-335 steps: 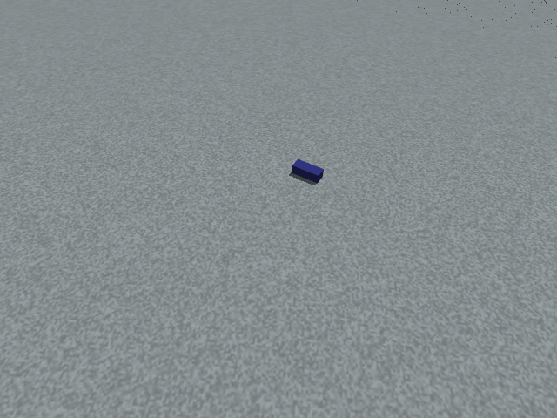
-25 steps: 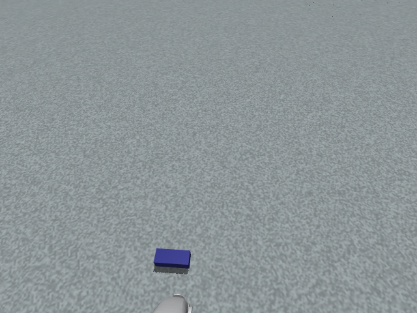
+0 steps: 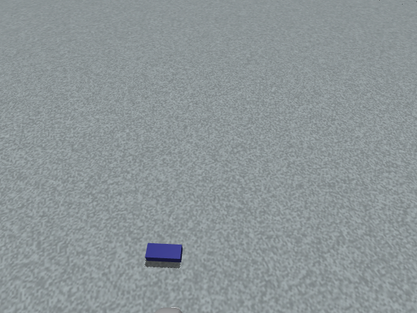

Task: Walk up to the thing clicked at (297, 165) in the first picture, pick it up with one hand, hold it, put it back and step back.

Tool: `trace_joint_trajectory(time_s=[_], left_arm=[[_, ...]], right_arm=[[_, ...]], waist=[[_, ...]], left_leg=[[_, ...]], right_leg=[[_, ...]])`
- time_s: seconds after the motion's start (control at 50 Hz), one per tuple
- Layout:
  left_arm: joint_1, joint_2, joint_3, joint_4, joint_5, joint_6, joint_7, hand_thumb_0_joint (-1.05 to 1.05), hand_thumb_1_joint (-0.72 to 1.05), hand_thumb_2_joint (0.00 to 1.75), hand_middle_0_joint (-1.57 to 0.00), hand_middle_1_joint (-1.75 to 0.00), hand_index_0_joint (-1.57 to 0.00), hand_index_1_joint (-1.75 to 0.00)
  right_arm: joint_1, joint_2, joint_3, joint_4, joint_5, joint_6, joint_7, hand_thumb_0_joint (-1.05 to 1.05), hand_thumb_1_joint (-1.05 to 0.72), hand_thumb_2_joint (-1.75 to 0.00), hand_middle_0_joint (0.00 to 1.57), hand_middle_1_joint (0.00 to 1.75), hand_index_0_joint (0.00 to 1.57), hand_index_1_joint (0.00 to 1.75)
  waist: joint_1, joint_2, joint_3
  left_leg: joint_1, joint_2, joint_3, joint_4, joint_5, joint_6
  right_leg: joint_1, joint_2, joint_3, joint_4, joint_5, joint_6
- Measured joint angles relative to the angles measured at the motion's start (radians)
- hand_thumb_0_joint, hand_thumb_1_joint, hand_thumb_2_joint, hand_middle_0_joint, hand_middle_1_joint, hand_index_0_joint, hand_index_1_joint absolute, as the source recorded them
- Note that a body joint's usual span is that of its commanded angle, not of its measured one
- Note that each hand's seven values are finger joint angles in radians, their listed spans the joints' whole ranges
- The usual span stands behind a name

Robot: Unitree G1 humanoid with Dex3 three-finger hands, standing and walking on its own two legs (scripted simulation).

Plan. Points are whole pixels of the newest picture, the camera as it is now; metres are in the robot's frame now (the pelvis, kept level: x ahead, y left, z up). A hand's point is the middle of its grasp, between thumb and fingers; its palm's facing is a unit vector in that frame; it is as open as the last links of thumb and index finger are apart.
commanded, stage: walk up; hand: left
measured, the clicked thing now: (164, 252) +0.45 +0.23 -0.73
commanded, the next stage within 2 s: stand in 0.76 s
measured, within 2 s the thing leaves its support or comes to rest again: neither
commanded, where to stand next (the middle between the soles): +0.07 +0.00 m, yaw +1 degrees
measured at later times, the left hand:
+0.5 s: hand out of the picture +0.10 +0.28 -0.11, palm faces +0.04 -0.87 -0.49, open 7.4 cm
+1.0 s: hand out of the picture +0.05 +0.25 -0.14, palm faces +0.06 -0.95 -0.30, open 7.4 cm
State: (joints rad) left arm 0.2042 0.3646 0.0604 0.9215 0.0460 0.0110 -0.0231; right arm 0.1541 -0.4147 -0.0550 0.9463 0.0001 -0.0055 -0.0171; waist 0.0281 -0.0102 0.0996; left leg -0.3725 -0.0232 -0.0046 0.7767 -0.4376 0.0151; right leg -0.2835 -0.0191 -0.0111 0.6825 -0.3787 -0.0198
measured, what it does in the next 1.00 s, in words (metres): steps on the spot: left foot, then left foot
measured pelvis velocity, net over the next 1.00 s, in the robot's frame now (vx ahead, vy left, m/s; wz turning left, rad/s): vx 0.01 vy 0.01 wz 0.06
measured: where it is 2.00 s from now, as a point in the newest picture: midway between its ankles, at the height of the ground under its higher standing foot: outside the picture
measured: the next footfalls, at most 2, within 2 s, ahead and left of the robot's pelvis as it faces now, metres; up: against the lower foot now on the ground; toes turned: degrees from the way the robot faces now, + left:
left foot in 0.02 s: +0.06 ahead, +0.11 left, +0.00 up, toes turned +1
left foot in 0.56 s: +0.05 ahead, +0.15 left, +0.00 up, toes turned +2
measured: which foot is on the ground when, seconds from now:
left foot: up 0.00-0.00, down 0.02-0.26, up 0.28-0.54, down 0.56-1.00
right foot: down 0.00-1.00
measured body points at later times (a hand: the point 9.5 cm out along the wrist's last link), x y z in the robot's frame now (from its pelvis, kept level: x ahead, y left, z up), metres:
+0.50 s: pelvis +0.01 -0.01 +0.00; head +0.05 -0.04 +0.45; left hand +0.09 +0.32 -0.08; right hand +0.10 -0.33 -0.14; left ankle +0.00 +0.15 -0.69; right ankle +0.06 -0.14 -0.72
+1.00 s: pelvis +0.01 +0.01 +0.02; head +0.01 +0.01 +0.47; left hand +0.05 +0.30 -0.12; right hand +0.15 -0.28 -0.10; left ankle +0.01 +0.15 -0.72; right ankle +0.05 -0.13 -0.72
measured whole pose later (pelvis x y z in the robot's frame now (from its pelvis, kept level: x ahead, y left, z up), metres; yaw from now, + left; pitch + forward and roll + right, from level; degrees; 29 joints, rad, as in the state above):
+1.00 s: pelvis +0.01 +0.01 +0.02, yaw +4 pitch -4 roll +0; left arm 0.14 0.34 0.00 1.13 0.00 -0.02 -0.02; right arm 0.05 -0.35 -0.01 1.09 -0.01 -0.01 0.01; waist 0.02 -0.01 0.07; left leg -0.15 0.02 -0.04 0.44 -0.22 -0.03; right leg -0.19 -0.03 0.02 0.43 -0.18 0.03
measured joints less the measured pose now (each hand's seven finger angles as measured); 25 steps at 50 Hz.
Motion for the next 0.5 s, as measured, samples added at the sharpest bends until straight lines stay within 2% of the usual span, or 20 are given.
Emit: trace_joint_trajectory(time_s=[0.02, 0.04, 0.06, 0.14, 0.2, 0.26, 0.28, 0.32, 0.34, 0.4, 0.44, 0.5], left_arm=[[0.005, 0.001, -0.005, -0.002, -0.005, -0.004, -0.002, 0.0, 0.9, 0.9, -0.2, -0.3, -0.2, -0.3], [0.005, 0.006, -0.009, -0.003, -0.01, -0.007, -0.004, 0.0, 0.9, 0.9, -0.2, -0.3, -0.2, -0.3], [0.004, 0.012, -0.012, -0.003, -0.016, -0.008, -0.002, 0.0, 0.9, 0.9, -0.2, -0.3, -0.2, -0.3], [0.001, 0.007, -0.021, 0.013, -0.023, -0.014, 0.001, 0.0, 0.91, 0.9, -0.2, -0.3, -0.2, -0.3], [0.002, 0.013, -0.02, 0.012, -0.031, -0.037, 0.0, 0.01, 0.91, 0.9, -0.2, -0.3, -0.2, -0.3], [0.003, 0.022, -0.016, 0.008, -0.034, -0.066, 0.017, 0.0, 0.91, 0.9, -0.2, -0.3, -0.2, -0.3], [-0.004, 0.018, -0.015, 0.011, -0.032, -0.071, 0.028, 0.0, 0.91, 0.9, -0.2, -0.3, -0.2, -0.3], [-0.015, 0.013, -0.022, 0.013, -0.031, -0.071, 0.042, 0.0, 0.91, 0.9, -0.2, -0.3, -0.2, -0.3], [-0.021, 0.009, -0.024, 0.011, -0.032, -0.069, 0.048, 0.0, 0.9, 0.9, -0.2, -0.3, -0.2, -0.3], [-0.03, 0.001, -0.024, -0.002, -0.029, -0.068, 0.061, 0.0, 0.9, 0.9, -0.2, -0.3, -0.21, -0.3], [-0.033, 0.005, -0.019, -0.013, -0.023, -0.067, 0.061, 0.0, 0.9, 0.9, -0.2, -0.3, -0.21, -0.3], [-0.036, 0.019, -0.011, -0.025, -0.009, -0.06, 0.05, 0.0, 0.9, 0.9, -0.2, -0.3, -0.21, -0.3]], right_arm=[[0.015, -0.002, 0.0, 0.003, -0.006, -0.006, 0.004, 0.0, -0.91, -0.9, 0.2, 0.3, 0.2, 0.3], [0.025, 0.003, -0.002, 0.009, -0.014, -0.013, 0.006, 0.0, -0.91, -0.9, 0.2, 0.3, 0.2, 0.3], [0.033, 0.014, -0.003, 0.013, -0.025, -0.017, 0.009, 0.0, -0.91, -0.9, 0.2, 0.3, 0.2, 0.3], [0.084, 0.025, 0.0, -0.004, -0.033, -0.028, 0.032, 0.0, -0.91, -0.9, 0.2, 0.3, 0.2, 0.3], [0.11, 0.025, 0.006, -0.01, -0.031, -0.022, 0.037, 0.0, -0.91, -0.9, 0.2, 0.3, 0.2, 0.3], [0.108, 0.019, 0.011, -0.012, -0.022, 0.013, 0.039, 0.0, -0.9, -0.9, 0.2, 0.3, 0.2, 0.3], [0.098, 0.016, 0.009, -0.011, -0.019, 0.029, 0.037, 0.0, -0.9, -0.9, 0.2, 0.3, 0.2, 0.3], [0.076, 0.012, 0.002, -0.015, -0.02, 0.061, 0.034, 0.0, -0.91, -0.9, 0.2, 0.3, 0.2, 0.3], [0.066, 0.008, -0.002, -0.02, -0.02, 0.072, 0.034, 0.0, -0.91, -0.9, 0.2, 0.3, 0.2, 0.3], [0.047, -0.009, -0.016, -0.039, -0.017, 0.08, 0.037, 0.0, -0.91, -0.9, 0.2, 0.3, 0.2, 0.3], [0.046, -0.015, -0.022, -0.043, -0.016, 0.076, 0.04, 0.0, -0.91, -0.9, 0.2, 0.3, 0.2, 0.3], [0.05, -0.012, -0.017, -0.023, -0.01, 0.065, 0.044, 0.0, -0.91, -0.9, 0.2, 0.3, 0.2, 0.3]], waist=[[-0.007, -0.002, -0.006], [-0.014, -0.018, -0.005], [-0.014, -0.043, 0.002], [-0.039, -0.026, -0.006], [-0.054, -0.005, -0.008], [-0.055, 0.017, -0.004], [-0.058, 0.034, 0.004], [-0.058, 0.053, 0.012], [-0.057, 0.062, 0.019], [-0.052, 0.088, 0.033], [-0.044, 0.096, 0.034], [-0.027, 0.088, 0.021]], left_leg=[[0.046, -0.001, 0.012, -0.088, 0.024, 0.002], [0.076, -0.013, 0.019, -0.151, 0.105, 0.006], [0.095, -0.029, 0.03, -0.175, 0.139, 0.007], [0.117, -0.006, 0.012, -0.186, 0.132, 0.018], [0.135, 0.019, -0.005, -0.204, 0.135, 0.0], [0.114, 0.041, -0.014, -0.133, 0.093, -0.025], [0.096, 0.042, -0.037, -0.084, 0.064, -0.021], [0.037, 0.009, -0.083, 0.072, -0.047, -0.01], [0.008, -0.009, -0.101, 0.156, -0.07, -0.007], [-0.052, -0.025, -0.129, 0.306, -0.061, -0.009], [-0.057, -0.01, -0.129, 0.305, -0.039, -0.016], [-0.002, 0.029, -0.095, 0.132, -0.035, -0.026]], right_leg=[[-0.002, -0.003, -0.006, 0.006, -0.007, 0.002], [-0.003, -0.015, -0.007, 0.023, -0.02, 0.006], [-0.009, -0.03, 0.008, 0.052, -0.026, 0.002], [-0.067, 0.009, 0.021, 0.19, -0.17, -0.007], [-0.069, 0.006, 0.004, 0.108, -0.098, -0.006], [-0.02, 0.008, -0.007, -0.083, 0.137, 0.009], [-0.022, 0.018, -0.017, -0.071, 0.137, 0.01], [-0.029, 0.017, -0.024, -0.054, 0.113, 0.004], [-0.028, 0.013, -0.024, -0.056, 0.111, 0.003], [-0.025, -0.001, -0.027, -0.074, 0.122, 0.008], [-0.026, -0.012, -0.029, -0.073, 0.123, 0.011], [-0.037, -0.032, -0.032, -0.047, 0.108, 0.015]])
